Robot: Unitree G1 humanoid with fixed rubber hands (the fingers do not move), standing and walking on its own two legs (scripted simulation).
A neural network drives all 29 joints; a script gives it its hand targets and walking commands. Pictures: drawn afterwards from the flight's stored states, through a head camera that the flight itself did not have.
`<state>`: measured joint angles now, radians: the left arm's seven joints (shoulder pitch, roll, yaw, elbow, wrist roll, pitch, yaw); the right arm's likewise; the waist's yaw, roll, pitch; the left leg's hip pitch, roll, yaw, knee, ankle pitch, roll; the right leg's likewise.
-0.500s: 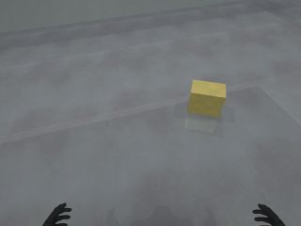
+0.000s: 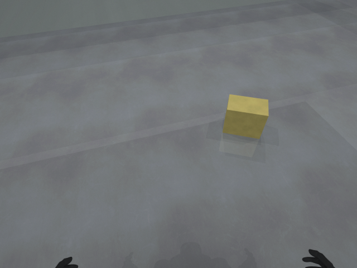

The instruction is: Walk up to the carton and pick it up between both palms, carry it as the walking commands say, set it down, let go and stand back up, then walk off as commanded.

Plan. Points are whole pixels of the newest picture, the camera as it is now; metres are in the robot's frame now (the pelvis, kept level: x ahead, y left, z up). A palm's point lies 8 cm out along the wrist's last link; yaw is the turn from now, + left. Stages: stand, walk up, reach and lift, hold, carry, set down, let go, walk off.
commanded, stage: stand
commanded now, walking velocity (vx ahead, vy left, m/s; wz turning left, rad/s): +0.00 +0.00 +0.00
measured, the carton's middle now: (244, 116) +1.20 -0.47 -0.66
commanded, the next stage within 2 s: walk up in 0.28 s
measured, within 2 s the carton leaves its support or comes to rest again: neither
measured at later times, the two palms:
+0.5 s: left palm out of the picture +0.12 +0.32 -0.10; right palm out of the picture +0.11 -0.31 -0.10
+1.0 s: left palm (107, 210) +0.28 +0.22 -0.09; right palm out of the picture +0.17 -0.45 -0.09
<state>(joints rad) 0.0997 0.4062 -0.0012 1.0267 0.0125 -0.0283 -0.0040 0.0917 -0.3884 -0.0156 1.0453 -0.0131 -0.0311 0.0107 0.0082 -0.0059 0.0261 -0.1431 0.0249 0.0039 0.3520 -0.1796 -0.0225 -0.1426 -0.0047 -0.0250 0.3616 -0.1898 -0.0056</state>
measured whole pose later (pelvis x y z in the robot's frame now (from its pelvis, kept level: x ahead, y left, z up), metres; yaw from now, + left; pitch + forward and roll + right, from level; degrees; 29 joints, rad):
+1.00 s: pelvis +0.13 -0.10 -0.01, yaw -14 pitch -1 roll +1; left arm 0.29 0.49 0.08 0.78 0.02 -0.04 -0.08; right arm 0.21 -0.45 -0.07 0.81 -0.01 -0.08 0.05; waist 0.04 -0.01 0.05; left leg -0.39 0.06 0.07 0.82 -0.49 0.02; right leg -0.28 0.00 -0.01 0.56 -0.27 -0.03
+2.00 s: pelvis +0.50 -0.30 -0.03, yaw -25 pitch -1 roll +0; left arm 0.35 0.53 0.08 0.74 0.02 -0.11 -0.02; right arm 0.34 -0.50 -0.09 0.74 -0.02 -0.05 0.06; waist 0.00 0.01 0.02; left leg -0.46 0.05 0.00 1.00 -0.42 0.04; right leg -0.35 -0.01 -0.03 0.67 -0.34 -0.04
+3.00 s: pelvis +0.71 -0.36 -0.02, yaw -22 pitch -2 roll +0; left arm 0.10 0.44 0.01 0.88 0.00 -0.03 0.00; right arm 0.14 -0.44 -0.02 0.92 0.00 -0.05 -0.01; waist 0.01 -0.03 0.03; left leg -0.23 0.02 0.01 0.63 -0.37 -0.02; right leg -0.30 -0.05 -0.07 0.63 -0.30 0.01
